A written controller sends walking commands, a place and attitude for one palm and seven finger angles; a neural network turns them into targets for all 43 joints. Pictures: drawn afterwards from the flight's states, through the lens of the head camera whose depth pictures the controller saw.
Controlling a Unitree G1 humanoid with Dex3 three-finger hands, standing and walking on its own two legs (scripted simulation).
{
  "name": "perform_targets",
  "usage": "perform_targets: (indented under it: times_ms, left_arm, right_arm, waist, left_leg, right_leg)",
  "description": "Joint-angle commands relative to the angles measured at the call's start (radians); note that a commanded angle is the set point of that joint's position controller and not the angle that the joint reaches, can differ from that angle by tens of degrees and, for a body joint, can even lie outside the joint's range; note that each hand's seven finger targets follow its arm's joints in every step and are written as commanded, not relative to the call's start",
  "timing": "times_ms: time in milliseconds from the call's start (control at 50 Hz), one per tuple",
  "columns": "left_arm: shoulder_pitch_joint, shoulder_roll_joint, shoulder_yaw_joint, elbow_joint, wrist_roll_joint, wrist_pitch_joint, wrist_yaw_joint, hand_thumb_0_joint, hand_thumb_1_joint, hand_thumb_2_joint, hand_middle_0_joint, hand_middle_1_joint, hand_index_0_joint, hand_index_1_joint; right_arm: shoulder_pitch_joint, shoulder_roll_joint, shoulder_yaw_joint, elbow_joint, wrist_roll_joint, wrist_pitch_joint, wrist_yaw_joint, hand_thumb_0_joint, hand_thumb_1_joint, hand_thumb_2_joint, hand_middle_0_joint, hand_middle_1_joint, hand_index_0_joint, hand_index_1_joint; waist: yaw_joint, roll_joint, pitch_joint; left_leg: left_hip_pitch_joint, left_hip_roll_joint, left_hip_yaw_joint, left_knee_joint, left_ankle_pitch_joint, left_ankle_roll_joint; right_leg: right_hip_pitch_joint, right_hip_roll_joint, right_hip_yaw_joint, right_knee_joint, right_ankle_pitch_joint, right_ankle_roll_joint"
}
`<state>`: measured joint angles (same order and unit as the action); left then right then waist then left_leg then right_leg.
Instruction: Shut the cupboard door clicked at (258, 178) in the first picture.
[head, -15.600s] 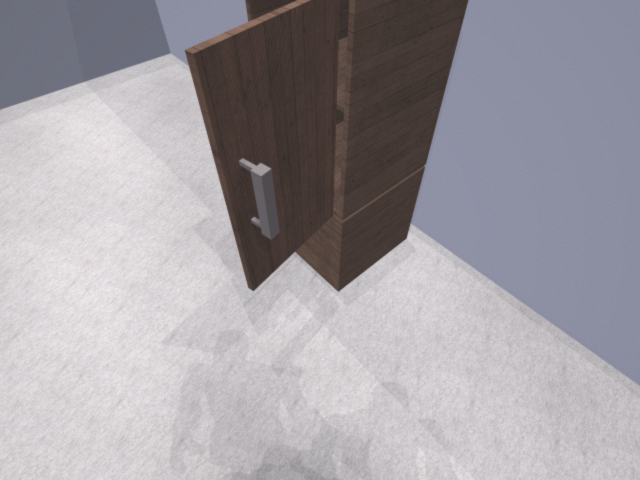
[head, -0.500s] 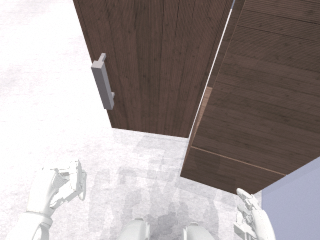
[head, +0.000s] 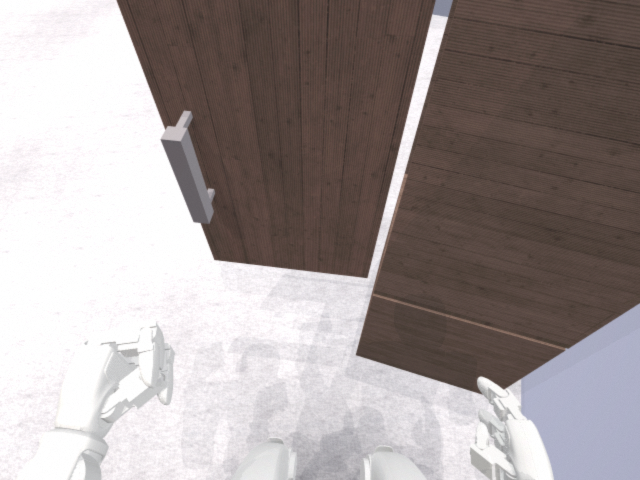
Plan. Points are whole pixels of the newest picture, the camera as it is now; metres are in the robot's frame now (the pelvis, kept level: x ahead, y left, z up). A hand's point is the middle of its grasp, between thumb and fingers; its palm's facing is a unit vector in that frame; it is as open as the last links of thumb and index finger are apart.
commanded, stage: bring the fist close to the handle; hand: left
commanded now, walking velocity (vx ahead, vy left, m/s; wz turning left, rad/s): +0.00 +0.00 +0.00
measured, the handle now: (195, 170) +0.52 +0.22 +0.05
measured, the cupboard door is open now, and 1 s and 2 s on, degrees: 100 100 94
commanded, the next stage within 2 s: push the door shut along its arc in 1.36 s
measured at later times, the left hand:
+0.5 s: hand (175, 280) +0.34 +0.20 +0.05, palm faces -0.05 -1.00 -0.01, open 3.1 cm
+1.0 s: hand (190, 216) +0.43 +0.21 +0.06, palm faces -0.04 -1.00 -0.01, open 3.1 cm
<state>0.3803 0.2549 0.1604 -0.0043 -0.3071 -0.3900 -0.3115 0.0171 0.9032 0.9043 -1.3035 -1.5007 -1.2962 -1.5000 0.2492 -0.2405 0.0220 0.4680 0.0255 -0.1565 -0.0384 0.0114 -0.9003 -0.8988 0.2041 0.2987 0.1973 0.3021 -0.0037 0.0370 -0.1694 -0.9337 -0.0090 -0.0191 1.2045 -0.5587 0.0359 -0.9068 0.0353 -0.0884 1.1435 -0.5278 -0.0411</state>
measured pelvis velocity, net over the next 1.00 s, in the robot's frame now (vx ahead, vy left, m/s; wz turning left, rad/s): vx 0.00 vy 0.01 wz -0.03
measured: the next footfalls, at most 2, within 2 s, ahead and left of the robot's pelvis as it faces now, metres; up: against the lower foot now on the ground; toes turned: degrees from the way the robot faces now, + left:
none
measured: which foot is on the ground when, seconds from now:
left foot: down 0.00-1.00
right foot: down 0.00-1.00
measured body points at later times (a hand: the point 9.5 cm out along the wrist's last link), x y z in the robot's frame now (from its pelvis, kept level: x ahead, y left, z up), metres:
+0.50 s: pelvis +0.00 +0.01 +0.01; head +0.09 +0.01 +0.45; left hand +0.33 +0.26 +0.05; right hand +0.14 -0.25 -0.09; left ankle +0.01 +0.09 -0.64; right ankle +0.02 -0.10 -0.64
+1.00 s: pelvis +0.00 +0.01 +0.01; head +0.11 +0.02 +0.45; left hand +0.43 +0.26 +0.06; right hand +0.08 -0.25 -0.11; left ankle +0.01 +0.09 -0.64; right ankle +0.02 -0.10 -0.64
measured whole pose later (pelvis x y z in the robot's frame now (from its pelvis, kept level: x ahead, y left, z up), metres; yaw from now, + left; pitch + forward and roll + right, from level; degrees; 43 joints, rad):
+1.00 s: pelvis +0.00 +0.01 +0.01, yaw -2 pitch +21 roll -3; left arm -0.54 0.38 0.33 0.87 -0.20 -0.42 -0.32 0.02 0.90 0.90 -1.30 -1.50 -1.30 -1.50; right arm 0.30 -0.25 0.02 0.61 0.02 -0.03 -0.02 0.01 -0.90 -0.90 0.20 0.30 0.20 0.30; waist -0.08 0.03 -0.15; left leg -0.98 -0.01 0.02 1.14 -0.52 0.05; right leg -0.96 0.04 -0.05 1.08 -0.48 -0.02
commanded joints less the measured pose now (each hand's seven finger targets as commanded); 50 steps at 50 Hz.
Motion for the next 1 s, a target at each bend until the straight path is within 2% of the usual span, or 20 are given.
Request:
perform_targets:
  times_ms: [0, 80, 120, 200, 220, 280, 320, 380, 480, 560, 600, 620, 680, 700, 740, 780, 800, 880, 940, 980]
  left_arm:
    - [-0.158, 0.173, 0.117, -0.174, -0.019, -0.078, -0.004, 0.0, 0.9, 0.9, -1.3, -1.5, -1.3, -1.5]
    - [-0.291, 0.167, 0.103, -0.107, -0.027, -0.073, -0.021, 0.0, 0.9, 0.9, -1.3, -1.5, -1.3, -1.5]
    - [-0.368, 0.159, 0.086, -0.08, -0.019, -0.058, -0.031, 0.0, 0.9, 0.9, -1.3, -1.5, -1.3, -1.5]
    - [-0.46, 0.207, 0.13, -0.003, -0.016, -0.021, -0.035, 0.0, 0.9, 0.9, -1.3, -1.5, -1.3, -1.5]
    - [-0.471, 0.189, 0.115, 0.008, -0.013, -0.015, -0.032, 0.0, 0.9, 0.9, -1.3, -1.5, -1.3, -1.5]
    - [-0.496, 0.208, 0.143, 0.089, -0.011, 0.002, -0.021, 0.0, 0.9, 0.9, -1.3, -1.5, -1.3, -1.5]
    - [-0.548, 0.191, 0.13, 0.123, -0.002, 0.003, -0.014, 0.0, 0.9, 0.9, -1.3, -1.5, -1.3, -1.5]
    - [-0.615, 0.233, 0.177, 0.22, -0.001, -0.004, -0.004, 0.0, 0.9, 0.9, -1.3, -1.5, -1.3, -1.5]
    - [-0.752, 0.247, 0.168, 0.256, 0.014, -0.046, -0.019, 0.0, 0.9, 0.9, -1.3, -1.5, -1.3, -1.5]
    - [-0.827, 0.243, 0.159, 0.3, 0.018, -0.069, -0.029, 0.0, 0.9, 0.9, -1.3, -1.5, -1.3, -1.5]
    - [-0.886, 0.27, 0.177, 0.359, 0.024, -0.069, -0.029, 0.0, 0.9, 0.9, -1.3, -1.5, -1.3, -1.5]
    - [-0.917, 0.242, 0.149, 0.377, 0.029, -0.07, -0.029, 0.0, 0.9, 0.9, -1.3, -1.5, -1.3, -1.5]
    - [-1.024, 0.254, 0.149, 0.445, 0.043, -0.071, -0.02, 0.0, 0.9, 0.9, -1.3, -1.5, -1.3, -1.5]
    - [-1.061, 0.282, 0.167, 0.462, 0.053, -0.075, -0.016, 0.0, 0.9, 0.9, -1.3, -1.5, -1.3, -1.5]
    - [-1.095, 0.273, 0.161, 0.491, 0.059, -0.082, -0.009, 0.0, 0.9, 0.9, -1.3, -1.5, -1.3, -1.5]
    - [-1.108, 0.324, 0.207, 0.558, 0.063, -0.084, -0.006, 0.0, 0.9, 0.9, -1.3, -1.5, -1.3, -1.5]
    - [-1.152, 0.33, 0.207, 0.571, 0.07, -0.089, -0.006, 0.0, 0.9, 0.9, -1.3, -1.5, -1.3, -1.5]
    - [-1.187, 0.341, 0.214, 0.631, 0.081, -0.1, -0.008, 0.0, 0.9, 0.9, -1.3, -1.5, -1.3, -1.5]
    - [-1.246, 0.337, 0.211, 0.717, 0.088, -0.099, -0.01, 0.0, 0.9, 0.9, -1.3, -1.5, -1.3, -1.5]
    - [-1.228, 0.358, 0.229, 0.738, 0.089, -0.104, -0.021, 0.0, 0.9, 0.9, -1.3, -1.5, -1.3, -1.5]
  right_arm:
    - [-0.024, -0.135, -0.058, -0.135, 0.001, -0.047, -0.022, 0.0, -0.9, -0.9, 0.2, 0.3, 0.2, 0.3]
    - [-0.026, -0.142, -0.05, -0.115, 0.005, -0.051, -0.028, 0.0, -0.9, -0.9, 0.2, 0.3, 0.2, 0.3]
    - [-0.025, -0.144, -0.051, -0.104, 0.007, -0.054, -0.03, 0.0, -0.9, -0.9, 0.2, 0.3, 0.2, 0.3]
    - [-0.02, -0.15, -0.05, -0.09, 0.012, -0.047, -0.033, 0.0, -0.9, -0.9, 0.2, 0.3, 0.2, 0.3]
    - [-0.016, -0.149, -0.049, -0.091, 0.011, -0.045, -0.031, 0.0, -0.9, -0.9, 0.2, 0.3, 0.2, 0.3]
    - [-0.003, -0.153, -0.05, -0.082, 0.01, -0.035, -0.027, 0.0, -0.9, -0.9, 0.2, 0.3, 0.2, 0.3]
    - [0.004, -0.152, -0.052, -0.077, 0.009, -0.026, -0.021, 0.0, -0.9, -0.9, 0.2, 0.3, 0.2, 0.3]
    - [0.018, -0.161, -0.053, -0.062, 0.006, -0.01, -0.02, 0.0, -0.9, -0.9, 0.2, 0.3, 0.2, 0.3]
    - [0.03, -0.162, -0.057, -0.044, 0.006, 0.007, -0.014, 0.0, -0.9, -0.9, 0.2, 0.3, 0.2, 0.3]
    - [0.048, -0.166, -0.065, -0.018, 0.006, 0.013, -0.01, 0.0, -0.9, -0.9, 0.2, 0.3, 0.2, 0.3]
    - [0.06, -0.173, -0.066, -0.003, 0.006, 0.023, -0.011, 0.0, -0.9, -0.9, 0.2, 0.3, 0.2, 0.3]
    - [0.064, -0.172, -0.066, 0.001, 0.005, 0.026, -0.01, 0.0, -0.9, -0.9, 0.2, 0.3, 0.2, 0.3]
    - [0.08, -0.177, -0.066, 0.017, 0.004, 0.037, -0.011, 0.0, -0.9, -0.9, 0.2, 0.3, 0.2, 0.3]
    - [0.085, -0.182, -0.067, 0.027, 0.004, 0.043, -0.011, 0.0, -0.9, -0.9, 0.2, 0.3, 0.2, 0.3]
    - [0.092, -0.18, -0.068, 0.033, 0.001, 0.049, -0.008, 0.0, -0.9, -0.9, 0.2, 0.3, 0.2, 0.3]
    - [0.105, -0.185, -0.066, 0.037, 0.0, 0.06, -0.006, 0.0, -0.9, -0.9, 0.2, 0.3, 0.2, 0.3]
    - [0.106, -0.182, -0.064, 0.043, -0.002, 0.067, -0.005, 0.0, -0.9, -0.9, 0.2, 0.3, 0.2, 0.3]
    - [0.129, -0.184, -0.066, 0.046, -0.004, 0.087, 0.005, 0.0, -0.9, -0.9, 0.2, 0.3, 0.2, 0.3]
    - [0.144, -0.186, -0.067, 0.061, -0.005, 0.105, 0.009, 0.0, -0.9, -0.9, 0.2, 0.3, 0.2, 0.3]
    - [0.148, -0.187, -0.066, 0.051, -0.003, 0.113, 0.011, 0.0, -0.9, -0.9, 0.2, 0.3, 0.2, 0.3]
  waist:
    - [-0.02, -0.01, -0.201]
    - [-0.03, 0.021, -0.195]
    - [-0.038, 0.017, -0.23]
    - [-0.021, 0.037, -0.266]
    - [-0.023, 0.03, -0.278]
    - [-0.012, 0.026, -0.281]
    - [-0.024, 0.002, -0.281]
    - [-0.021, -0.035, -0.262]
    - [-0.034, 0.036, -0.301]
    - [-0.042, 0.049, -0.345]
    - [-0.051, 0.036, -0.328]
    - [-0.058, 0.029, -0.33]
    - [-0.071, 0.048, -0.326]
    - [-0.07, 0.048, -0.34]
    - [-0.069, 0.059, -0.363]
    - [-0.06, 0.042, -0.368]
    - [-0.069, 0.047, -0.372]
    - [-0.065, 0.071, -0.404]
    - [-0.093, 0.005, -0.367]
    - [-0.072, 0.039, -0.37]
  left_leg:
    - [0.073, 0.002, -0.028, -0.146, 0.255, -0.01]
    - [0.081, 0.002, -0.033, -0.15, 0.231, -0.008]
    - [0.106, 0.003, -0.034, -0.158, 0.239, -0.005]
    - [0.128, 0.004, -0.032, -0.18, 0.267, -0.009]
    - [0.144, 0.004, -0.033, -0.192, 0.278, -0.009]
    - [0.151, 0.004, -0.034, -0.202, 0.326, -0.014]
    - [0.16, 0.007, -0.031, -0.209, 0.335, -0.015]
    - [0.127, 0.007, -0.028, -0.209, 0.331, -0.014]
    - [0.177, 0.011, -0.026, -0.213, 0.381, -0.017]
    - [0.239, 0.018, -0.036, -0.22, 0.434, -0.025]
    - [0.24, 0.023, -0.044, -0.222, 0.43, -0.029]
    - [0.241, 0.021, -0.044, -0.224, 0.415, -0.027]
    - [0.257, 0.023, -0.054, -0.223, 0.406, -0.03]
    - [0.272, 0.027, -0.061, -0.229, 0.407, -0.035]
    - [0.296, 0.027, -0.063, -0.229, 0.423, -0.037]
    - [0.273, 0.024, -0.06, -0.221, 0.442, -0.035]
    - [0.273, 0.025, -0.057, -0.219, 0.447, -0.035]
    - [0.301, 0.028, -0.062, -0.214, 0.507, -0.04]
    - [0.251, 0.029, -0.055, -0.21, 0.454, -0.027]
    - [0.239, 0.023, -0.049, -0.216, 0.443, -0.027]
  right_leg:
    - [0.182, -0.01, 0.104, -0.174, 0.179, 0.016]
    - [0.156, -0.005, 0.1, -0.179, 0.141, 0.012]
    - [0.16, -0.007, 0.097, -0.18, 0.16, 0.017]
    - [0.188, -0.008, 0.092, -0.178, 0.197, 0.013]
    - [0.195, -0.008, 0.085, -0.178, 0.214, 0.014]
    - [0.215, -0.005, 0.075, -0.168, 0.27, 0.011]
    - [0.207, -0.007, 0.071, -0.169, 0.29, 0.017]
    - [0.227, -0.006, 0.078, -0.172, 0.295, 0.015]
    - [0.212, -0.007, 0.078, -0.162, 0.339, 0.011]
    - [0.189, -0.007, 0.069, -0.162, 0.356, 0.012]
    - [0.16, -0.004, 0.064, -0.162, 0.34, 0.011]
    - [0.156, -0.005, 0.065, -0.165, 0.329, 0.013]
    - [0.117, -0.004, 0.057, -0.163, 0.306, 0.009]
    - [0.106, -0.005, 0.056, -0.163, 0.297, 0.009]
    - [0.104, -0.006, 0.055, -0.166, 0.3, 0.009]
    - [0.125, -0.001, 0.057, -0.159, 0.321, 0.005]
    - [0.122, -0.004, 0.06, -0.16, 0.328, 0.008]
    - [0.119, 0.001, 0.056, -0.152, 0.352, 0.006]
    - [0.111, 0.001, 0.063, -0.167, 0.342, 0.015]
    - [0.133, 0.002, 0.065, -0.164, 0.34, 0.007]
